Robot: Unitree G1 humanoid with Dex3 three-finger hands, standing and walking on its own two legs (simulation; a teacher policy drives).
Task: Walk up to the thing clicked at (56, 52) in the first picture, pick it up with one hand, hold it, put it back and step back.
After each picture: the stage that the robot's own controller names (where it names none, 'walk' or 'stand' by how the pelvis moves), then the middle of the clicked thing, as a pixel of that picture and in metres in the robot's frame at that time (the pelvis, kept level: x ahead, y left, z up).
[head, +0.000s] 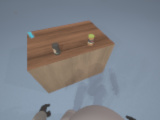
stand; (56, 49) +0.61 +0.36 -0.06
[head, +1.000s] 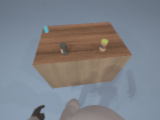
walk; (64, 49) +0.59 +0.29 -0.05
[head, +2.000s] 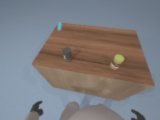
stand; (67, 54) +0.49 +0.20 -0.02
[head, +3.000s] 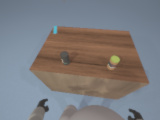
stand; (65, 58) +0.47 +0.22 -0.04
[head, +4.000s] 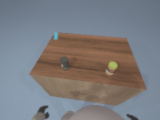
stand; (65, 63) +0.45 +0.22 -0.06
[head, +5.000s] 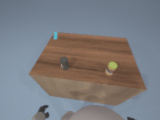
stand; (64, 63) +0.45 +0.22 -0.06
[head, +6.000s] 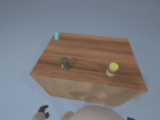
stand; (65, 64) +0.45 +0.22 -0.06
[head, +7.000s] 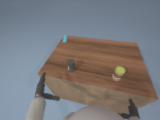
rise first; (71, 65) +0.45 +0.20 -0.06
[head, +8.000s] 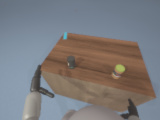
go down; (71, 62) +0.47 +0.19 -0.05
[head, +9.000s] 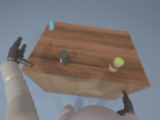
go down; (64, 58) +0.45 +0.17 -0.01
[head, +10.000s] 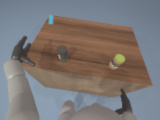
close in; (63, 54) +0.46 +0.18 +0.00
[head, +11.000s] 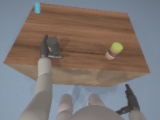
close; (54, 46) +0.48 +0.20 +0.04
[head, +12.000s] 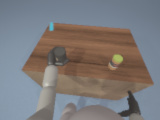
lift; (61, 56) +0.39 +0.18 +0.11
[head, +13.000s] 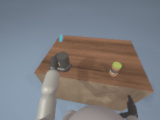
lift; (64, 62) +0.33 +0.17 +0.15
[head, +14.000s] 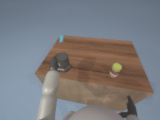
hold; (64, 62) +0.33 +0.17 +0.14
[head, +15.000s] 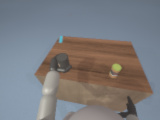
hold; (63, 63) +0.33 +0.17 +0.14
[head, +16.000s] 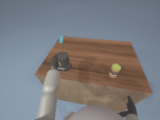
crouch; (64, 62) +0.33 +0.17 +0.14
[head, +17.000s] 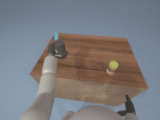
crouch; (60, 50) +0.43 +0.19 +0.15
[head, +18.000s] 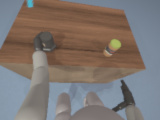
lower; (48, 42) +0.50 +0.21 +0.05
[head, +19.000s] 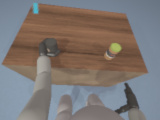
lower; (52, 48) +0.47 +0.20 +0.04
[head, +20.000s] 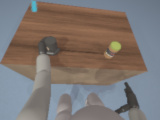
lower; (52, 46) +0.48 +0.20 +0.04
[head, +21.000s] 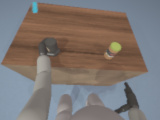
lower; (52, 47) +0.48 +0.20 +0.04
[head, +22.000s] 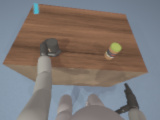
loosen; (53, 48) +0.47 +0.20 +0.04
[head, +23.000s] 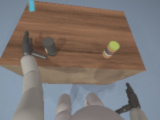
withdraw; (50, 47) +0.47 +0.20 +0.04
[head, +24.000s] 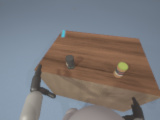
sink last; (70, 62) +0.44 +0.19 -0.01
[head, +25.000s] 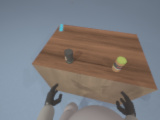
stand; (69, 56) +0.47 +0.19 +0.00
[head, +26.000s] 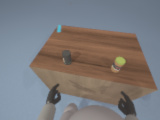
stand; (67, 57) +0.46 +0.20 +0.01
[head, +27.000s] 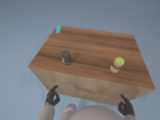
stand; (66, 58) +0.46 +0.19 +0.01
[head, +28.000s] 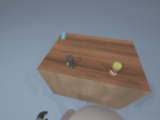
stand; (70, 62) +0.48 +0.19 -0.05
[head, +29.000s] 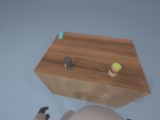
stand; (68, 63) +0.46 +0.20 -0.06
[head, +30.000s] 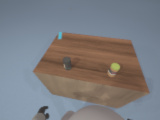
stand; (67, 63) +0.45 +0.20 -0.06
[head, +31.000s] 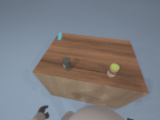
walk; (67, 64) +0.45 +0.21 -0.06
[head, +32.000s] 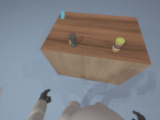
walk; (73, 40) +0.63 +0.19 -0.03
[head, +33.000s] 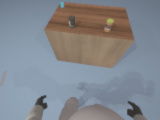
walk; (72, 22) +0.89 +0.26 -0.04
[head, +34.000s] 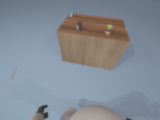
stand; (79, 26) +1.08 +0.19 -0.05
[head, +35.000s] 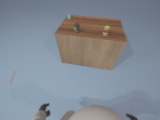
stand; (77, 28) +1.07 +0.21 -0.06
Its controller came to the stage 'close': yes
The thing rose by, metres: 0.20
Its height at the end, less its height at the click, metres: +0.00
